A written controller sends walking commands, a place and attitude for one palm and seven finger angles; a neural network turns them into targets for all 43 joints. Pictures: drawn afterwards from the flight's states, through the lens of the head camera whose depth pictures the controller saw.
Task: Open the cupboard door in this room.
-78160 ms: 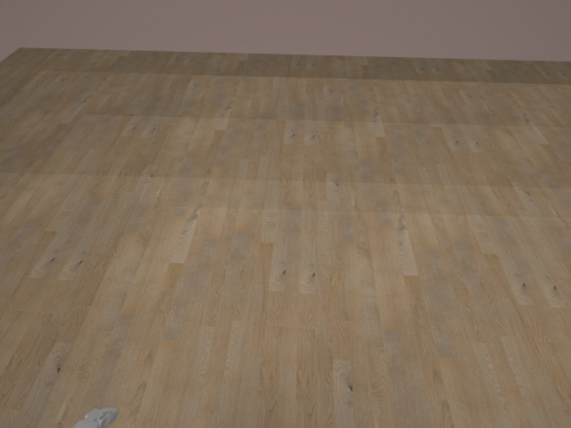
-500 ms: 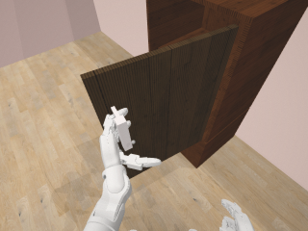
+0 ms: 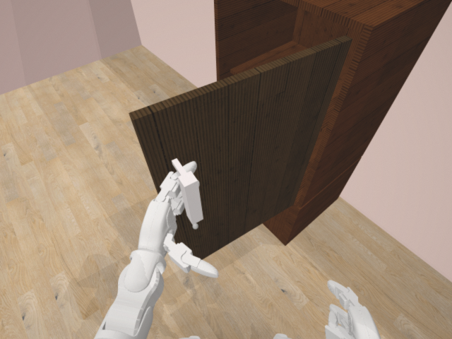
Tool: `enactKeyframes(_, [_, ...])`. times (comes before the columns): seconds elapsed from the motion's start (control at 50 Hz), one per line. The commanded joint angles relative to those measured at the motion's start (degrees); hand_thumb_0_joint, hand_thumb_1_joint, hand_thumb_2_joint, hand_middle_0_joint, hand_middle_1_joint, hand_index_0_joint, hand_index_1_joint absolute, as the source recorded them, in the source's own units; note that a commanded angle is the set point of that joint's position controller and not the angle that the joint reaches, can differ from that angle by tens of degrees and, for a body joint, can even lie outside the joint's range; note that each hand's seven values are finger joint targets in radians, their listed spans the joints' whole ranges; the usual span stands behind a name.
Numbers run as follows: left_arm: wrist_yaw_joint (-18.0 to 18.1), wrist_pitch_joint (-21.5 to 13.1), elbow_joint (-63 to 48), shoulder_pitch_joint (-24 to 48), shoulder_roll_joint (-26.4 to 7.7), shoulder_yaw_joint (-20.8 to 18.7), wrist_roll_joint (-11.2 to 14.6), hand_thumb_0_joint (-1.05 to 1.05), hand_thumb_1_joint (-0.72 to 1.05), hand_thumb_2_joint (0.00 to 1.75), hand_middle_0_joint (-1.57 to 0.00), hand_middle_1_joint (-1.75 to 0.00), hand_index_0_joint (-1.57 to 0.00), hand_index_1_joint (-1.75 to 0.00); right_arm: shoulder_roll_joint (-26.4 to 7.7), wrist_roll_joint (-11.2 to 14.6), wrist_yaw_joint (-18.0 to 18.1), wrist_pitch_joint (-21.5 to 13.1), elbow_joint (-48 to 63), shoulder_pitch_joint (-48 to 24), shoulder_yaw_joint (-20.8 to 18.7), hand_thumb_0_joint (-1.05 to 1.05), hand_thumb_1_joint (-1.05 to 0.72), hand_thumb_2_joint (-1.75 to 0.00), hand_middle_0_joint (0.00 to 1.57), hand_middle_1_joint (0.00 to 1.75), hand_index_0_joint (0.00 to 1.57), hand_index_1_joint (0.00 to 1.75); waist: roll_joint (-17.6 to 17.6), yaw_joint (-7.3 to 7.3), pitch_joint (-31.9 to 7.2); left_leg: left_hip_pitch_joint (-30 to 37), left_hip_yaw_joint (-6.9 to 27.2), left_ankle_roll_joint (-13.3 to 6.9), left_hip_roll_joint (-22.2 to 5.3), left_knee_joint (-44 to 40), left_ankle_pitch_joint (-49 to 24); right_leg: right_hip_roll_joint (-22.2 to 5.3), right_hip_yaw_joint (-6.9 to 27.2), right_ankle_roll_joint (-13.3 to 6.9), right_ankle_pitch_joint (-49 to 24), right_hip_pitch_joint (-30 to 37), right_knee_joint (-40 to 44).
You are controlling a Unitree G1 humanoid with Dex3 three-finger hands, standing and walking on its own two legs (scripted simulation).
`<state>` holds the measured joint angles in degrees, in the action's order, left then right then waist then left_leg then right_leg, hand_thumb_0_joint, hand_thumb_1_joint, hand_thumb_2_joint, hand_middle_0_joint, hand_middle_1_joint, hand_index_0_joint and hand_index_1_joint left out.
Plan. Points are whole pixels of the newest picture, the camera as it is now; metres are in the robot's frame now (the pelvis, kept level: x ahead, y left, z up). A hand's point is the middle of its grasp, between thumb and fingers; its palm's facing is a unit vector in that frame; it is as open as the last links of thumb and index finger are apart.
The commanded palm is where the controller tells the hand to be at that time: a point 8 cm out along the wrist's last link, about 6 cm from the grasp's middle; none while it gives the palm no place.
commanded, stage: slide the hand sideways off the handle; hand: left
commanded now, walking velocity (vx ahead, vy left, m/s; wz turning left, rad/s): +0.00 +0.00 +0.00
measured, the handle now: (186, 191) +0.36 +0.10 +0.06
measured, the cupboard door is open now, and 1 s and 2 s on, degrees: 82 82 82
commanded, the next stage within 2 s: draw the hand back to the body in 0.74 s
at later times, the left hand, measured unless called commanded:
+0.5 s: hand (159, 250) +0.25 +0.13 +0.06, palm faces -0.03 -1.00 -0.07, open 16.2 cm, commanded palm +0.22 +0.19 +0.06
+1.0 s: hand (132, 254) +0.23 +0.16 +0.07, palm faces -0.07 -1.00 -0.06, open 16.3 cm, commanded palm +0.20 +0.23 +0.08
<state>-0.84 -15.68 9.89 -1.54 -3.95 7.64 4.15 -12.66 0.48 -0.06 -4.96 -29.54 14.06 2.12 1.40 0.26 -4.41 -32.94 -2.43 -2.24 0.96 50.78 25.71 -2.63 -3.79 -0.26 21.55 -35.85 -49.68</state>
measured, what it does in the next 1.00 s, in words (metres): stands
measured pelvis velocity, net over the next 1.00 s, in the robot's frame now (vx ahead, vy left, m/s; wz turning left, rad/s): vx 0.02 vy -0.01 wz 0.02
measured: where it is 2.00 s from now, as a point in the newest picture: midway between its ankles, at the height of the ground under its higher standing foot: outside the picture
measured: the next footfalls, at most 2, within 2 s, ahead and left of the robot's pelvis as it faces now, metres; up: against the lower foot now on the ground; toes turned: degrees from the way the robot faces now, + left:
none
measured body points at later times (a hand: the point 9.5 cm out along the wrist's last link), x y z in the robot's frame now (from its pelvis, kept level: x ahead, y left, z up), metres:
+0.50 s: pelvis +0.02 -0.02 +0.00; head +0.07 -0.04 +0.44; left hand +0.24 +0.18 +0.06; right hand +0.21 -0.24 -0.09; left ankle +0.00 +0.09 -0.69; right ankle +0.03 -0.12 -0.69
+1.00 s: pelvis +0.02 -0.01 -0.01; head +0.05 -0.02 +0.44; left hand +0.23 +0.21 +0.08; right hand +0.20 -0.24 -0.08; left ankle +0.00 +0.09 -0.69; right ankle +0.03 -0.12 -0.69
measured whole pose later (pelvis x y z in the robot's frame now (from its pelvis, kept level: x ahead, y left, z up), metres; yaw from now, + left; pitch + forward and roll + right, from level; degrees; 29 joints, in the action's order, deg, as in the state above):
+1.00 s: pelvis +0.02 -0.01 -0.01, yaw +1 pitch +9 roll -2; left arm -16.3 -14.6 -7.6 -21.8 -14.0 -8.0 15.5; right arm -13.9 1.9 3.5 -10.1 -28.7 14.8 1.8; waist 2.9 0.4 -5.5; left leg -35.0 0.2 -0.8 -0.7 55.0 29.0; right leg -1.0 -6.2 -1.5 24.4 -36.6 -52.1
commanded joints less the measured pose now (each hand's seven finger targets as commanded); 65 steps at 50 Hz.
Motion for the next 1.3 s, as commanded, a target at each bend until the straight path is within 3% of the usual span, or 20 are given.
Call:
enactKeyframes(0.0, [0.74, -3.6, -14.9, 6.92, -3.67, -3.66, -0.27, 0.0, -0.5, 0.3, -0.15, -0.3, -0.15, -0.3, -6.17, -0.32, 0.39, -2.42, 9.52, -4.05, -2.68, 0.0, -0.9, -0.9, 0.2, 0.3, 0.2, 0.3, -2.39, 0.83, -11.13, 2.46, 4.17, 2.35, -0.66, -9.68, -9.07, 2.38, 0.13, -2.25, -5.99, 8.0, 5.42])
enactKeyframes(0.08, [0.06, -3.54, -19.46, 3.98, -3.68, -3.45, 0.23, 0.0, -0.5, 0.3, -0.15, -0.3, -0.15, -0.3, -5.92, -0.29, 0.64, -2.5, 10.16, -4.03, -2.6, 0.0, -0.9, -0.9, 0.2, 0.3, 0.2, 0.3, -0.58, 0.7, -12.46, 3.15, 3.9, 2.39, -0.72, -8.8, -12.24, 2.49, 0.26, -2.21, -9.42, 8.81, 4.77])
enactKeyframes(0.2, [-2.09, -3.53, -22.82, -4.66, -6.56, -7.31, 2.73, 0.0, -0.5, 0.3, -0.15, -0.3, -0.15, -0.3, -6.03, -0.12, 1.34, -3.11, 10.21, -3.29, -2.72, 0.0, -0.9, -0.9, 0.2, 0.3, 0.2, 0.3, -4.09, 0.95, -12.94, 1.67, 3.32, 2.0, -0.47, -7.68, -14.49, 2.64, 0.77, -1.73, -14.26, 11.9, 4.87])
enactKeyframes(0.22, [-2.53, -3.56, -22.57, -5.0, -7.49, -7.95, 2.72, 0.0, -0.5, 0.3, -0.15, -0.3, -0.15, -0.3, -6.19, -0.03, 1.58, -3.15, 9.87, -3.23, -2.79, 0.0, -0.9, -0.9, 0.2, 0.3, 0.2, 0.3, -5.01, 0.41, -12.74, 1.19, 3.32, 1.83, -0.42, -7.22, -14.54, 2.72, 0.99, -1.68, -14.52, 11.86, 4.86])
enactKeyframes(0.24, [-3.1, -3.8, -23.87, -5.53, -7.46, -8.13, 3.05, 0.0, -0.5, 0.3, -0.15, -0.3, -0.15, -0.3, -6.11, -0.07, 1.7, -3.33, 10.17, -3.63, -2.83, 0.0, -0.9, -0.9, 0.2, 0.3, 0.2, 0.3, -3.38, 0.7, -12.67, 0.98, 3.18, 1.88, -0.31, -7.1, -14.37, 2.52, 1.11, -1.61, -14.53, 11.64, 4.68])
enactKeyframes(0.34, [-6.06, -4.61, -26.44, -11.85, -9.77, -10.94, 5.01, 0.0, -0.5, 0.3, -0.15, -0.3, -0.15, -0.3, -6.32, 0.08, 2.04, -4.24, 10.2, -3.06, -3.01, 0.0, -0.9, -0.9, 0.2, 0.3, 0.2, 0.3, -1.89, 0.76, -13.08, 0.49, 2.81, 1.8, 0.01, -5.72, -16.09, 2.38, 1.76, -1.52, -17.62, 12.68, 4.38])
enactKeyframes(0.42, [-8.8, -5.24, -26.49, -13.07, -11.12, -12.22, 6.47, 0.0, -0.5, 0.3, -0.15, -0.3, -0.15, -0.3, -6.76, 0.19, 2.52, -4.84, 10.0, -2.86, -2.96, 0.0, -0.9, -0.9, 0.2, 0.3, 0.2, 0.3, -2.99, -0.16, -11.38, -1.63, 2.98, 1.67, 0.23, -4.68, -14.67, 2.28, 2.6, -1.34, -16.66, 12.27, 4.63])
enactKeyframes(0.46, [-10.14, -5.65, -26.7, -15.86, -12.7, -14.82, 7.8, 0.0, -0.5, 0.3, -0.15, -0.3, -0.15, -0.3, -6.94, 0.26, 2.73, -5.29, 10.03, -2.66, -3.21, 0.0, -0.9, -0.9, 0.2, 0.3, 0.2, 0.3, -2.62, 0.32, -11.73, -2.09, 2.92, 1.66, 0.29, -3.89, -14.54, 2.14, 3.08, -1.15, -17.01, 12.44, 4.58])
enactKeyframes(0.52, [-12.3, -6.06, -27.14, -14.8, -13.69, -15.64, 8.99, 0.0, -0.5, 0.3, -0.15, -0.3, -0.15, -0.3, -7.32, 0.3, 3.19, -5.81, 9.78, -2.68, -3.14, 0.0, -0.9, -0.9, 0.2, 0.3, 0.2, 0.3, -2.32, -0.43, -11.66, -3.36, 2.89, 1.62, 0.47, -2.74, -13.79, 1.89, 4.18, -1.01, -15.8, 12.31, 4.96])
enactKeyframes(0.56, [-13.5, -6.29, -26.47, -15.31, -15.38, -18.27, 10.26, 0.0, -0.5, 0.3, -0.15, -0.3, -0.15, -0.3, -7.48, 0.41, 3.45, -6.21, 9.51, -2.68, -3.24, 0.0, -0.9, -0.9, 0.2, 0.3, 0.2, 0.3, -2.33, -0.24, -11.99, -4.35, 3.02, 1.76, 0.49, -2.01, -13.08, 1.63, 4.85, -0.83, -14.93, 12.52, 5.02])
enactKeyframes(0.7, [-17.1, -5.86, -25.45, -15.09, -16.75, -20.28, 12.8, 0.0, -0.5, 0.3, -0.15, -0.3, -0.15, -0.3, -8.14, 0.93, 4.13, -7.24, 9.5, -3.04, -3.23, 0.0, -0.9, -0.9, 0.2, 0.3, 0.2, 0.3, -1.68, -0.56, -12.02, -4.6, 3.34, 1.69, 0.47, -1.3, -12.76, 1.63, 4.96, -0.72, -12.64, 11.74, 5.34])
enactKeyframes(0.78, [-17.62, -5.19, -26.09, -14.71, -15.84, -18.85, 13.41, 0.0, -0.5, 0.3, -0.15, -0.3, -0.15, -0.3, -8.18, 0.98, 4.2, -8.17, 9.75, -3.1, -3.17, 0.0, -0.9, -0.9, 0.2, 0.3, 0.2, 0.3, -0.01, -0.7, -11.52, -3.77, 3.7, 1.7, 0.28, -1.5, -12.4, 1.93, 4.07, -0.82, -10.8, 9.94, 5.2])
enactKeyframes(0.82, [-17.18, -4.74, -24.73, -13.33, -16.83, -19.4, 13.04, 0.0, -0.5, 0.3, -0.15, -0.3, -0.15, -0.3, -8.55, 0.95, 4.35, -8.32, 9.27, -3.0, -3.14, 0.0, -0.9, -0.9, 0.2, 0.3, 0.2, 0.3, -1.61, -1.12, -10.4, -4.7, 3.9, 1.58, 0.09, -1.27, -11.45, 2.11, 4.22, -0.85, -8.45, 9.02, 5.59])
enactKeyframes(0.9, [-15.61, -3.89, -31.51, -15.73, -18.59, -21.27, 12.76, 0.0, -0.5, 0.3, -0.15, -0.3, -0.15, -0.3, -7.87, 1.3, 4.33, -8.91, 10.75, -3.1, -3.04, 0.0, -0.9, -0.9, 0.2, 0.3, 0.2, 0.3, 2.82, 0.9, -14.88, 0.34, 4.05, 1.7, 0.05, -4.24, -14.41, 2.34, 2.3, -1.31, -11.83, 12.21, 4.8])
enactKeyframes(0.92, [-14.88, -3.31, -32.14, -17.51, -19.65, -22.56, 12.73, 0.0, -0.5, 0.3, -0.15, -0.3, -0.15, -0.3, -7.66, 1.32, 4.31, -8.97, 10.77, -3.28, -3.14, 0.0, -0.9, -0.9, 0.2, 0.3, 0.2, 0.3, 1.55, 1.34, -15.47, 0.64, 4.18, 1.63, -0.06, -4.63, -15.29, 2.51, 2.12, -1.36, -12.57, 13.31, 4.9])
enactKeyframes(1.02, [-13.96, -0.11, -30.89, -21.69, -18.27, -23.2, 13.16, 0.0, -0.5, 0.3, -0.15, -0.3, -0.15, -0.3, -7.19, 1.78, 4.23, -8.56, 10.37, -4.11, -2.79, 0.0, -0.9, -0.9, 0.2, 0.3, 0.2, 0.3, -0.82, 1.14, -9.31, 0.73, 4.37, 1.81, -0.47, -7.21, -14.04, 2.95, 1.05, -1.21, -11.47, 13.3, 7.23])
enactKeyframes(1.04, [-14.41, 0.52, -31.53, -21.69, -16.71, -21.54, 13.33, 0.0, -0.5, 0.3, -0.15, -0.3, -0.15, -0.3, -7.29, 1.83, 4.15, -8.67, 10.76, -4.22, -2.55, 0.0, -0.9, -0.9, 0.2, 0.3, 0.2, 0.3, -0.46, 0.72, -7.86, 1.05, 4.23, 1.79, -0.46, -7.8, -12.76, 2.94, 0.81, -0.94, -10.29, 12.39, 7.87])
enactKeyframes(1.1, [-15.25, 2.25, -32.66, -20.62, -17.39, -21.68, 13.44, 0.0, -0.5, 0.3, -0.15, -0.3, -0.15, -0.3, -7.83, 1.95, 4.45, -9.0, 10.72, -4.22, -2.23, 0.0, -0.9, -0.9, 0.2, 0.3, 0.2, 0.3, 0.28, 0.27, -5.34, 2.26, 4.67, 1.84, -0.71, -9.27, -10.91, 3.16, 0.18, -0.98, -7.64, 11.53, 9.12])
enactKeyframes(1.18, [-15.64, 2.9, -37.48, -19.44, -18.89, -22.54, 13.6, 0.0, -0.5, 0.3, -0.15, -0.3, -0.15, -0.3, -7.94, 1.79, 4.73, -10.63, 10.67, -4.22, -1.89, 0.0, -0.9, -0.9, 0.2, 0.3, 0.2, 0.3, 1.52, 0.83, -7.58, 5.75, 5.43, 1.98, -0.91, -10.69, -13.37, 3.29, -0.42, -1.13, -9.71, 13.47, 9.47])
enactKeyframes(1.28, [-15.25, 3.55, -39.24, -18.33, -19.49, -23.89, 13.87, 0.0, -0.4, 0.34, -0.15, -0.3, -0.15, -0.3, -7.98, 1.9, 4.88, -11.91, 9.43, -4.63, -1.36, 0.0, -0.9, -0.9, 0.2, 0.3, 0.2, 0.3, 2.57, 1.01, -5.55, 7.79, 6.13, 2.48, -1.07, -12.91, -12.66, 3.58, -1.14, -1.14, -8.52, 13.84, 11.0])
